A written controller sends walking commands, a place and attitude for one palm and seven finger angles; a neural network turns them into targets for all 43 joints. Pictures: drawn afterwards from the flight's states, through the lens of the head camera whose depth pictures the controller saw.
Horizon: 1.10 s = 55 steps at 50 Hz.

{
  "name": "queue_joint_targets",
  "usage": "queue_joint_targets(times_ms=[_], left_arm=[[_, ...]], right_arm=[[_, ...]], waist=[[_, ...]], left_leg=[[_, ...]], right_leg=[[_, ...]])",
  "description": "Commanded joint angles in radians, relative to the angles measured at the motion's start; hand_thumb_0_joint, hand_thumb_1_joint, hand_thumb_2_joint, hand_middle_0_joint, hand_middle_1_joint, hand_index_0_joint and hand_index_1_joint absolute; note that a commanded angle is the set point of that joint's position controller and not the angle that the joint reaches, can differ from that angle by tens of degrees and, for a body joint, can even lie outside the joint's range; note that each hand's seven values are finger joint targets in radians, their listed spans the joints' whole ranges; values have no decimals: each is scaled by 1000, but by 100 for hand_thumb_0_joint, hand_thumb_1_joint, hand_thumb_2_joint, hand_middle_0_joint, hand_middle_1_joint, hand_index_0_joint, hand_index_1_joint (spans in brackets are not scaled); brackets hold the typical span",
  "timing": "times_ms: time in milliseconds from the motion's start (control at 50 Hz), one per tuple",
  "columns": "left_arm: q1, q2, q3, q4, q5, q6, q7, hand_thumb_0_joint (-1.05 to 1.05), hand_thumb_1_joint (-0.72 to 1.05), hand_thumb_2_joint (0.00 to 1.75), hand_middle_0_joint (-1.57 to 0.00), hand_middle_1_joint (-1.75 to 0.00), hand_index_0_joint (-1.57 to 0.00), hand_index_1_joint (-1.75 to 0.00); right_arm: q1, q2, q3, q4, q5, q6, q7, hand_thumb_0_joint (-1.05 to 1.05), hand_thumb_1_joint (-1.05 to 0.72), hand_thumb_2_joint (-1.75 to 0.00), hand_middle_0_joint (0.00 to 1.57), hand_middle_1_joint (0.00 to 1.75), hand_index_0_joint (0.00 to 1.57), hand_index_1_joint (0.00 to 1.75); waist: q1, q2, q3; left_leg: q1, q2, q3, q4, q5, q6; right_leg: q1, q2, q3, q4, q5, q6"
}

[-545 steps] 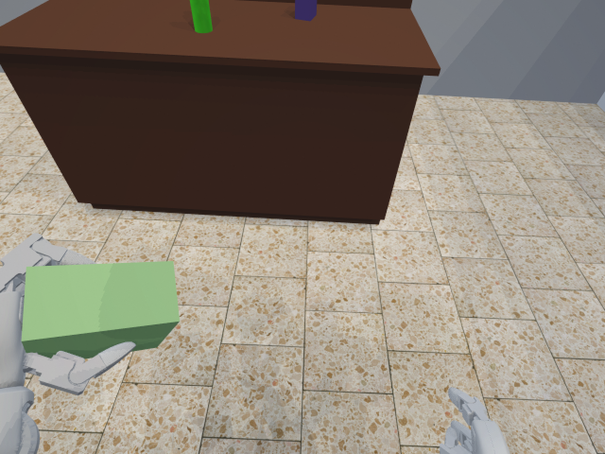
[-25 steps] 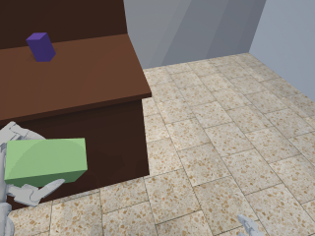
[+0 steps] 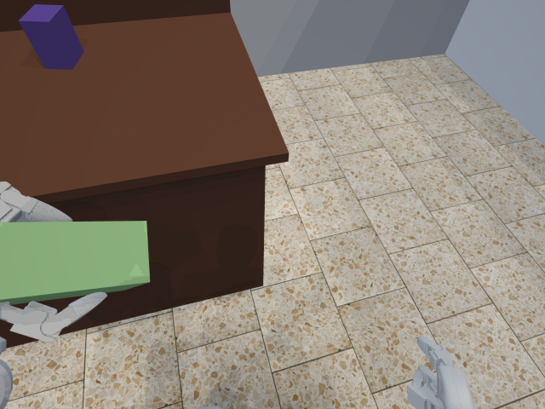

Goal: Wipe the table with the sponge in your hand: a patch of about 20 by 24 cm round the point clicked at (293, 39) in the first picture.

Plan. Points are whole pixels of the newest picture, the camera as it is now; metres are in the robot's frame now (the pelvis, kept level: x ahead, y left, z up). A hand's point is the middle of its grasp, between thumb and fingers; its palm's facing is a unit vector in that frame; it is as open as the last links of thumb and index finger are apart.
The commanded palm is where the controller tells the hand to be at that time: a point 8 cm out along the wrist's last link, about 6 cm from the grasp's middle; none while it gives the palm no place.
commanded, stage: take the last steps up to it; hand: left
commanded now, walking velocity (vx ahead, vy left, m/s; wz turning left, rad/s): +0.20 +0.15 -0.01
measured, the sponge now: (94, 262) +0.24 +0.21 +0.15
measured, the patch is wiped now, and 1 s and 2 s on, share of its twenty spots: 0.00 0.00 0.00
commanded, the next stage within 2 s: come to a stop and stand still in 0.18 s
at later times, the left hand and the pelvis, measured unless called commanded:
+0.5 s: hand (81, 199) +0.30 +0.25 +0.17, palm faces +0.34 -0.81 -0.48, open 10.5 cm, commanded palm +0.24 +0.30 +0.19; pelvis +0.08 +0.02 +0.01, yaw -1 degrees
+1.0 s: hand (66, 226) +0.26 +0.24 +0.18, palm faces +0.32 -0.84 -0.44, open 10.5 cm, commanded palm +0.21 +0.29 +0.19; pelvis +0.04 +0.02 +0.00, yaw -2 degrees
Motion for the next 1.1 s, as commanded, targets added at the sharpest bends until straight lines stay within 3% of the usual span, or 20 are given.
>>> queue_joint_targets(times_ms=[0, 80, 180, 200, 240, 280, 320, 360, 460, 540, 560, 580, 600, 620, 660, 780, 860, 920, 960, 1080], left_arm=[[-45, 168, 109, -294, -12, -63, 14, 0, 10, 130, -120, -160, -120, -160], [36, 159, 115, -317, -21, -58, 6, 0, 10, 130, -120, -160, -120, -160], [59, 153, 136, -142, -33, -28, 1, 0, 10, 130, -120, -160, -120, -160], [29, 158, 135, -114, -28, -26, -1, 0, 10, 130, -120, -160, -120, -160], [-3, 192, 159, -60, -26, -28, -5, 0, 10, 130, -120, -160, -120, -160], [-71, 174, 140, -74, -40, -34, -11, 0, 10, 130, -120, -160, -120, -160], [-4, 164, 136, -80, -29, -53, -7, 0, 10, 130, -120, -160, -120, -160], [-2, 152, 110, -111, -17, -58, 2, 0, 10, 130, -120, -160, -120, -160], [4, 180, 126, -290, -14, -46, 37, 0, 10, 130, -120, -160, -120, -160], [70, 177, 159, -299, -28, -21, 42, 0, 10, 130, -120, -160, -120, -160], [54, 172, 152, -317, -34, -24, 37, 0, 10, 130, -120, -160, -120, -160], [65, 179, 149, -313, -33, -27, 32, 0, 10, 130, -120, -160, -120, -160], [74, 158, 141, -263, -33, -37, 21, 0, 10, 130, -120, -160, -120, -160], [56, 151, 140, -216, -32, -35, 14, 0, 10, 130, -120, -160, -120, -160], [16, 167, 146, -242, -30, -34, 7, 0, 10, 130, -120, -160, -120, -160], [-21, 106, 41, -341, -38, 9, -13, 0, 10, 130, -120, -160, -120, -160], [-22, 143, 88, -273, -34, 20, -1, 0, 10, 130, -120, -160, -120, -160], [-52, 182, 120, -224, -47, 29, 1, 0, 10, 130, -120, -160, -120, -160], [-13, 160, 106, -179, -55, 49, -7, 0, 10, 130, -120, -160, -120, -160], [-44, 136, 82, -147, -44, 27, 5, 0, 10, 130, -120, -160, -120, -160]], right_arm=[[-28, -106, -21, -121, 10, -82, 7, 0, -90, -90, 20, 30, 20, 30], [-37, -102, -2, -120, 8, -101, 16, 0, -90, -90, 20, 30, 20, 30], [-35, -106, 8, -106, 3, -73, 3, 0, -90, -90, 20, 30, 20, 30], [-38, -105, 6, -98, 5, -61, -1, 0, -90, -90, 20, 30, 20, 30], [-61, -86, 8, -128, 2, -48, 7, 0, -90, -90, 20, 30, 20, 30], [-53, -101, -1, -108, 10, -40, 23, 0, -90, -90, 20, 30, 20, 30], [-75, -70, 32, -101, 4, -32, 20, 0, -90, -90, 20, 30, 20, 30], [-96, -57, 47, -105, 0, -23, 9, 0, -90, -90, 20, 30, 20, 30], [-90, -59, 37, -160, -9, -35, -15, 0, -90, -90, 20, 30, 20, 30], [-45, -68, 18, -172, -10, -7, -29, 0, -90, -90, 20, 30, 20, 30], [-43, -90, 9, -180, -5, -3, -32, 0, -90, -90, 20, 30, 20, 30], [-32, -117, -5, -183, -1, -2, -29, 0, -90, -90, 20, 30, 20, 30], [-10, -110, -6, -184, 0, -10, -15, 0, -90, -90, 20, 30, 20, 30], [-30, -107, -8, -179, -4, -20, -6, 0, -90, -90, 20, 30, 20, 30], [-18, -107, -1, -159, -19, -32, 2, 0, -90, -90, 20, 30, 20, 30], [-22, -111, 10, -162, -9, -75, 33, 0, -90, -90, 20, 30, 20, 30], [-34, -99, 21, -159, 1, -73, 28, 0, -90, -90, 20, 30, 20, 30], [-42, -58, 40, -159, 0, -53, 17, 0, -90, -90, 20, 30, 20, 30], [-68, -71, 32, -150, 5, -43, 10, 0, -90, -90, 20, 30, 20, 30], [-89, -70, 53, -119, 2, -38, -16, 0, -90, -90, 20, 30, 20, 30]], waist=[[-21, 296, -186], [-11, 300, -194], [-6, 168, -210], [-5, 75, -213], [-7, -277, -220], [-24, -197, -174], [-19, -70, -161], [-21, -76, -178], [9, -85, -254], [-22, -7, -284], [-17, 100, -286], [-11, 254, -275], [-4, 262, -243], [-13, 229, -191], [-20, 348, -211], [-24, 321, -224], [-13, 248, -219], [-25, -69, -190], [-9, -119, -112], [-10, -70, -153]], left_leg=[[267, 275, -307, -214, 353, 198], [157, 206, -159, -208, 426, 134], [51, 207, -130, -65, 309, 80], [-29, 178, -121, 52, 219, 61], [-360, -32, -64, 514, -279, -21], [-348, 8, -214, 682, -231, -51], [-323, 33, -198, 640, -167, -69], [-254, 24, -145, 507, -126, -69], [-109, -14, -55, 168, -50, -62], [127, 3, -76, -121, 284, -58], [188, 104, -161, -135, 547, -33], [239, 272, -344, -161, 789, 38], [198, 345, -400, -202, 827, 108], [151, 344, -386, -218, 764, 121], [159, 311, -327, -201, 733, 109], [108, 270, -235, -206, 440, 70], [-10, 209, -193, -153, 124, 28], [-46, 22, -98, 96, -119, -59], [-71, 10, -160, 277, -133, -53], [-72, 8, -142, 59, -65, -45]], right_leg=[[-275, -6, -14, 166, 25, 10], [-101, 28, -97, -69, 152, 13], [151, 60, -132, -398, 261, 2], [249, 14, -70, -482, 350, -16], [402, -359, 529, -609, 640, -194], [286, -363, 474, -629, 667, -194], [284, -279, 222, -550, 941, -170], [273, -217, 71, -523, 1074, -123], [331, -195, 33, -482, 1086, -131], [246, -93, -10, -377, 825, -50], [183, -26, -39, -314, 617, -11], [39, 39, -45, -198, 150, 16], [-15, 77, 2, -64, -102, 8], [-50, 94, 14, -11, -85, 7], [-59, 66, 22, -30, 23, 13], [55, 104, -34, -240, 84, 24], [227, 92, -47, -513, 234, 18], [88, -129, 231, -662, 273, -85], [-17, -185, 290, -722, 131, -142], [163, -125, 133, -616, 477, -125]])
